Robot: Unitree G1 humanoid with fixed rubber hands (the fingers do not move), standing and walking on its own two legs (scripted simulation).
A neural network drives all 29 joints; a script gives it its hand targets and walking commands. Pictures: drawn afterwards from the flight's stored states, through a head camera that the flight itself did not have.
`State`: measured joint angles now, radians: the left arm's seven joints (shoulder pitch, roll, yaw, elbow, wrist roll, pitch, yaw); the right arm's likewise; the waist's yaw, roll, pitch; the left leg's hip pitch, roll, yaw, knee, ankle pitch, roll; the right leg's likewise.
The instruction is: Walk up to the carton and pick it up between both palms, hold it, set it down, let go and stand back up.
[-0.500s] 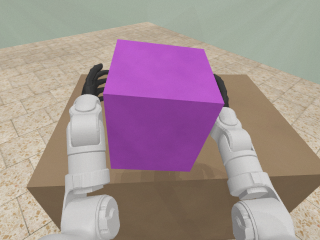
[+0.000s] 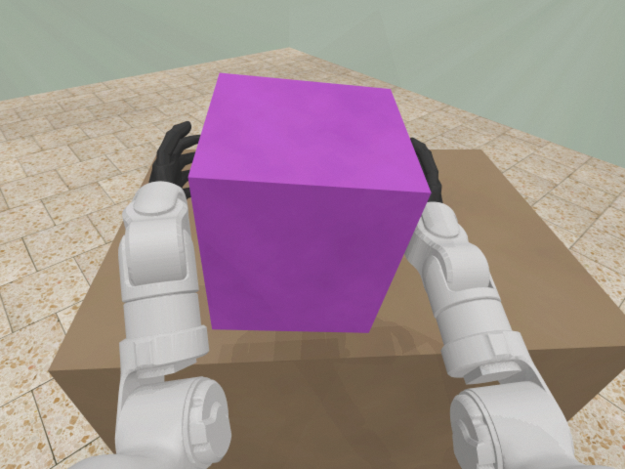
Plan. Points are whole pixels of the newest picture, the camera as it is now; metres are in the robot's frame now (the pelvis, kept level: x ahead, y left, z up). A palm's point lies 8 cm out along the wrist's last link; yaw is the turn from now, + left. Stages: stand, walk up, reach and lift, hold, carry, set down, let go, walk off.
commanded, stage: hold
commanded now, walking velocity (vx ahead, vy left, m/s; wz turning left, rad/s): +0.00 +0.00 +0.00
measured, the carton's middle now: (299, 211) +0.38 +0.01 +0.19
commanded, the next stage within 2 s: none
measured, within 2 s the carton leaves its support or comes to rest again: neither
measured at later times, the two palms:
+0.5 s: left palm (165, 191) +0.35 +0.16 +0.24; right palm (421, 206) +0.35 -0.14 +0.21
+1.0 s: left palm (170, 184) +0.36 +0.15 +0.24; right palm (424, 201) +0.36 -0.15 +0.21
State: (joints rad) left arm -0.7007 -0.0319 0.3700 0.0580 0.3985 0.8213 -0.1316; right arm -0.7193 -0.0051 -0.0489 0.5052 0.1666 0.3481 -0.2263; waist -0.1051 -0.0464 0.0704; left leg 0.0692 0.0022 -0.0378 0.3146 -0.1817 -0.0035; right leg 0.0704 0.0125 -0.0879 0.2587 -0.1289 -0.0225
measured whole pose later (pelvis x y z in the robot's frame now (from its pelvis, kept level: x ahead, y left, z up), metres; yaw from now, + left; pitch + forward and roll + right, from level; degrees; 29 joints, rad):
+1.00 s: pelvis +0.00 +0.00 +0.00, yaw +0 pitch -12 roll -1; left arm -0.72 -0.03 0.38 0.06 0.40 0.83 -0.13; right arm -0.73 -0.01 -0.04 0.51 0.17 0.35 -0.23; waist -0.10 -0.04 0.07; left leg 0.07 0.00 -0.03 0.31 -0.18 0.00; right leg 0.06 0.01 -0.08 0.26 -0.13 -0.02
